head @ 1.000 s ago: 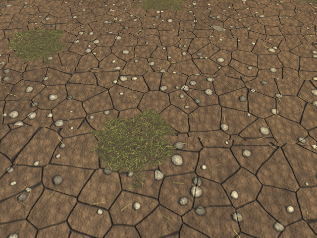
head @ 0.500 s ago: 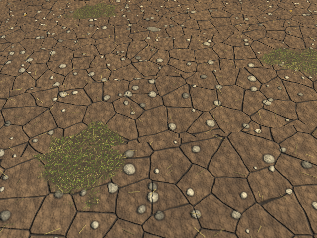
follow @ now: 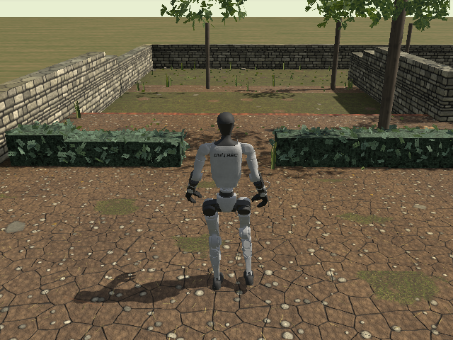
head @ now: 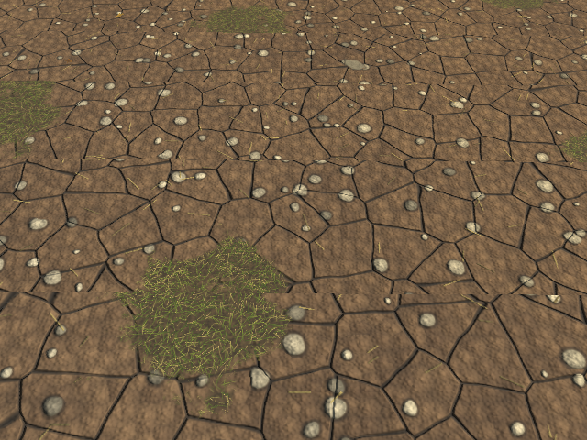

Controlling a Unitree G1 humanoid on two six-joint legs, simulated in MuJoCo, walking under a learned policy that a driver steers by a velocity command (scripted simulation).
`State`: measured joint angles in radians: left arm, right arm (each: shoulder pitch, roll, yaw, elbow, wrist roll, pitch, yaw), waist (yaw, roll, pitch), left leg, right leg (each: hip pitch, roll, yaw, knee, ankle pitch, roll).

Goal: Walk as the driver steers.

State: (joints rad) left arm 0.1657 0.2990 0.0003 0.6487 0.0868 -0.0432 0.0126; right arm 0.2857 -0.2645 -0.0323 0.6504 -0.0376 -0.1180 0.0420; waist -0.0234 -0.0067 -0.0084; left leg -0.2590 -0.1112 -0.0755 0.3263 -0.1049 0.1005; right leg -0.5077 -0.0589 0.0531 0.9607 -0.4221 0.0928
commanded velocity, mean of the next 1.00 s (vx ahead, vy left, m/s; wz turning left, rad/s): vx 0.43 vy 0.00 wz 0.14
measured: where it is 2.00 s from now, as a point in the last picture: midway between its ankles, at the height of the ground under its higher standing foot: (267, 293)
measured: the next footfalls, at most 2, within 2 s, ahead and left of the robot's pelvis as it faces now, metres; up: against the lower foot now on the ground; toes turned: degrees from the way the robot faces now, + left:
right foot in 0.22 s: +0.11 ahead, -0.13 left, +0.00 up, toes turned +9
left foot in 0.78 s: +0.45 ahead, +0.22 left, -0.16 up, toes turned +17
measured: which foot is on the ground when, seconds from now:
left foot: down 0.00-0.22, up 0.24-0.76, down 0.78-1.00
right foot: up 0.00-0.20, down 0.22-0.80, up 0.82-1.00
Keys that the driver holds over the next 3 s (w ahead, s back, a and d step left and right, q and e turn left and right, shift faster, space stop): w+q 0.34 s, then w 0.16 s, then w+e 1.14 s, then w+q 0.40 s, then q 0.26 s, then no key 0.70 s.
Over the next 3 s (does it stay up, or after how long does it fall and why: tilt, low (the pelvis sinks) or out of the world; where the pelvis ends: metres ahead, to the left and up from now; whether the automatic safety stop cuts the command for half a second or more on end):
stays up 1.34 0.10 -0.33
